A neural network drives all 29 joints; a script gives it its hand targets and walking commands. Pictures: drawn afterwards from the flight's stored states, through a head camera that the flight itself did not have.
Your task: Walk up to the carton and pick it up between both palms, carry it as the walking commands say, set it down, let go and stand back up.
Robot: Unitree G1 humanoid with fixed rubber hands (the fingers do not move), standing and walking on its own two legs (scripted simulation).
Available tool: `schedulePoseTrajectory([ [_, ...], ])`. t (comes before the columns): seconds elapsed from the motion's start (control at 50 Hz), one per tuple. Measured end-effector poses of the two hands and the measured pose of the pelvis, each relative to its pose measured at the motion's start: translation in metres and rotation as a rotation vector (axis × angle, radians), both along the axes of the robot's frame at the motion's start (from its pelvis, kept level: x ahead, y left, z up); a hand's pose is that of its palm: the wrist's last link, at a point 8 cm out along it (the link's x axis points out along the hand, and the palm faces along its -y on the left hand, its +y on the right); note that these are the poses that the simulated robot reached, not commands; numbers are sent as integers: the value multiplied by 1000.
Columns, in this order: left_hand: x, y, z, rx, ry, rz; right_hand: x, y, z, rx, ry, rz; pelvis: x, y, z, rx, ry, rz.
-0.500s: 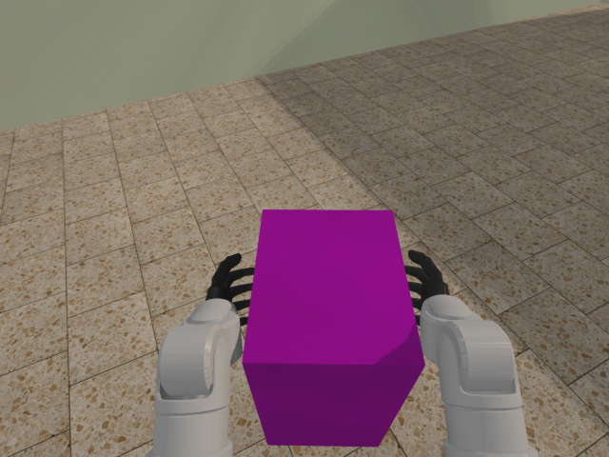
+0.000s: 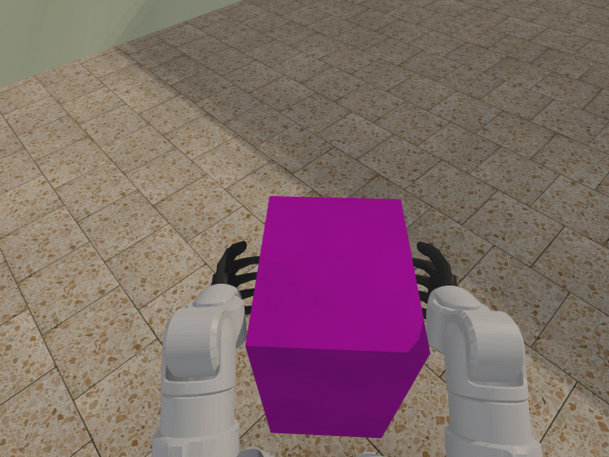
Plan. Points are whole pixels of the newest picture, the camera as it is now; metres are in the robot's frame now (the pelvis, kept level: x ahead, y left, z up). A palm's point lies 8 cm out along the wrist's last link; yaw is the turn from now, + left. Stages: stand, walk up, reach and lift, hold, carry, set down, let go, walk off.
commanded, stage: carry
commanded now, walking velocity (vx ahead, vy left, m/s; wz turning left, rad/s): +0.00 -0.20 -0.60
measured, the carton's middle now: (329, 326) +0.30 -0.01 -0.01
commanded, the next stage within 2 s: none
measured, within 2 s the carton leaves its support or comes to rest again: neither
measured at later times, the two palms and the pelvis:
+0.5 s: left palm (397, 318) +0.26 -0.08 +0.08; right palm out of the picture +0.19 -0.33 +0.09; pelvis -0.05 -0.12 -0.01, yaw -17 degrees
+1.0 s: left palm (431, 361) +0.20 -0.10 +0.11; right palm out of the picture +0.14 -0.35 +0.12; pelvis -0.09 -0.15 +0.01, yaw -17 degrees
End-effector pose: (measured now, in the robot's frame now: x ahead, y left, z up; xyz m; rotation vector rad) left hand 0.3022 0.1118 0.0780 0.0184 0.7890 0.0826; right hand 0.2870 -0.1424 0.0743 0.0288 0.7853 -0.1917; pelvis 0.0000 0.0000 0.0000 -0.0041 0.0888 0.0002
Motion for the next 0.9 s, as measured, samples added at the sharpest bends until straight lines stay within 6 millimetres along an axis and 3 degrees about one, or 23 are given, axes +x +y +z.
schedulePoseTrajectory([
  [0.24,-26,-51,15,-49,-10,-75,-37,-50,34,-57,-8,-60,-24,-34,19,-35,-3,-140],
  [0.36,-30,-98,27,-65,-56,-110,-56,-95,44,-63,-54,-107,-36,-68,17,-64,-15,-227],
  [0.42,-32,-137,23,-58,-65,-148,-68,-132,37,-57,-64,-147,-42,-93,9,-65,-19,-262],
  [0.5,-39,-196,6,-12,-59,-243,-94,-187,11,-13,-62,-241,-53,-122,-9,-33,-15,-287],
  [0.6,-60,-238,-7,40,29,-362,-142,-219,-8,27,21,-347,-72,-131,0,-16,-23,-298],
  [0.7,-73,-244,4,15,-11,-365,-157,-224,8,2,-19,-352,-87,-137,4,-12,-24,-311],
  [0.9,-96,-209,30,-20,-51,-219,-143,-202,43,-51,-54,-193,-95,-150,12,5,-67,-305],
])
